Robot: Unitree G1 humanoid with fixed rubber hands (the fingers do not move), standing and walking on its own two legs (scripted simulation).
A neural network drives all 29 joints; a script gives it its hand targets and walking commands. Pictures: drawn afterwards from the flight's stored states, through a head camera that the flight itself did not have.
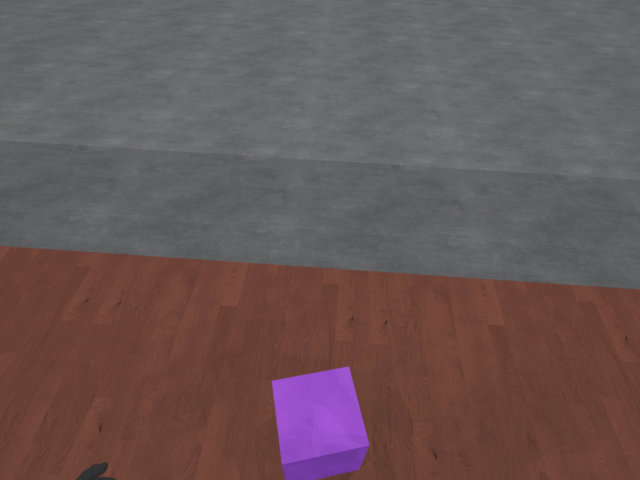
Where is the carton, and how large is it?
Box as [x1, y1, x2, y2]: [272, 367, 368, 479]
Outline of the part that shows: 348,367 272,381 281,461 285,479 315,479 359,468 368,447 368,441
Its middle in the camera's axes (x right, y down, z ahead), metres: -0.01 +0.51 +1.07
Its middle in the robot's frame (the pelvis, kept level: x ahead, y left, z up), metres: +0.39 +0.01 -0.66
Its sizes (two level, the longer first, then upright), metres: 0.210 0.200 0.250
